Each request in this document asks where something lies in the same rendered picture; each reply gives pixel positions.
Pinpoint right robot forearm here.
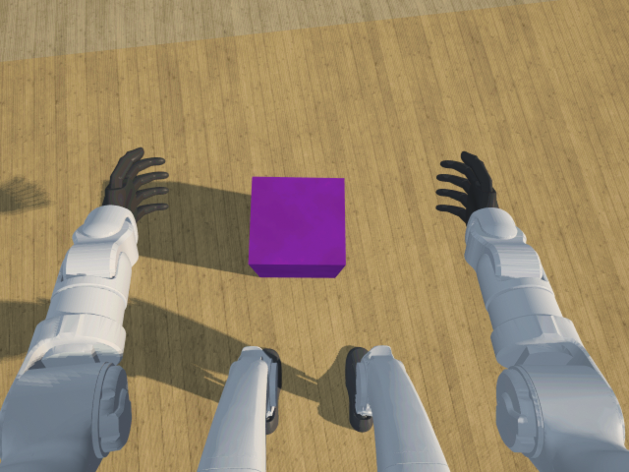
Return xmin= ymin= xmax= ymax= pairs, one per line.
xmin=464 ymin=207 xmax=625 ymax=443

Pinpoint robot right hand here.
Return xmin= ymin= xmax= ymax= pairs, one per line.
xmin=435 ymin=151 xmax=499 ymax=226

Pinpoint robot left upper arm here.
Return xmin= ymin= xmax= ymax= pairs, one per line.
xmin=0 ymin=362 xmax=132 ymax=472

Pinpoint right robot shin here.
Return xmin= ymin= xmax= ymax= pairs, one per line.
xmin=355 ymin=345 xmax=406 ymax=416

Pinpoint carton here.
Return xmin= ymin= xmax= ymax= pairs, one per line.
xmin=249 ymin=177 xmax=346 ymax=278

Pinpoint robot right upper arm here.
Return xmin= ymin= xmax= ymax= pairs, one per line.
xmin=496 ymin=365 xmax=629 ymax=472

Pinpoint robot left hand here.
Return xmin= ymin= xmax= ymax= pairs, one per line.
xmin=102 ymin=147 xmax=169 ymax=223

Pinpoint left robot forearm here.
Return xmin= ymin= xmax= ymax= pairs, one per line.
xmin=0 ymin=206 xmax=139 ymax=460

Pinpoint robot left foot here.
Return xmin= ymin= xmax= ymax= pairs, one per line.
xmin=262 ymin=348 xmax=282 ymax=435

